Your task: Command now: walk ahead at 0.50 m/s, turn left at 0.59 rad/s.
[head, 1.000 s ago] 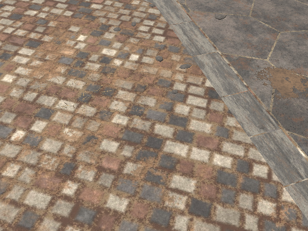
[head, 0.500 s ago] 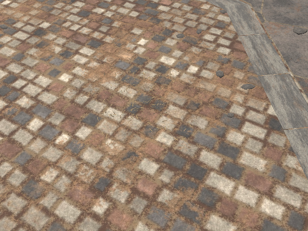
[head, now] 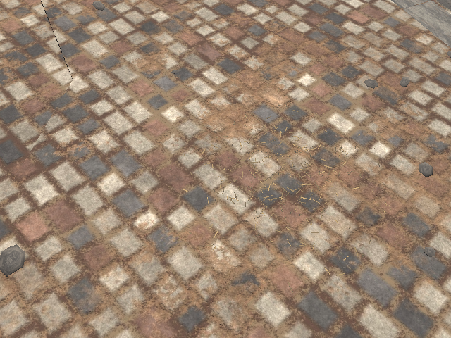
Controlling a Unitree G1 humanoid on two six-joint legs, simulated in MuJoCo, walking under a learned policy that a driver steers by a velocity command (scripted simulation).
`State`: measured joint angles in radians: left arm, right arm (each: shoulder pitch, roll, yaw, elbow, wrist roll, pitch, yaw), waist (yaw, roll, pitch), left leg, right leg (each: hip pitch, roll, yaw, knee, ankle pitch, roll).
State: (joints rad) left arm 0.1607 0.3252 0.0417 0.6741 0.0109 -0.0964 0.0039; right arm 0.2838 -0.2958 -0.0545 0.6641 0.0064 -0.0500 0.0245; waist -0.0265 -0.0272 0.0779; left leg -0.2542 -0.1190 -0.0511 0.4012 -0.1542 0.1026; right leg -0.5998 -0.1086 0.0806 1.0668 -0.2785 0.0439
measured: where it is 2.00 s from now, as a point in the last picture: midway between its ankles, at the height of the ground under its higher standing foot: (317, 170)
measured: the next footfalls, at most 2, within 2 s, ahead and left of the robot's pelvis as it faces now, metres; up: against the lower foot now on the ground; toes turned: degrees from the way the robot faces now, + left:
right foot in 0.30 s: +0.35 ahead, -0.15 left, +0.00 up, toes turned +1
left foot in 0.80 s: +0.65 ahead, +0.01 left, +0.00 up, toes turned -20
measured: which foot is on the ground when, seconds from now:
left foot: down 0.00-0.32, up 0.34-0.78, down 0.80-1.00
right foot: up 0.00-0.28, down 0.30-0.80, up 0.82-1.00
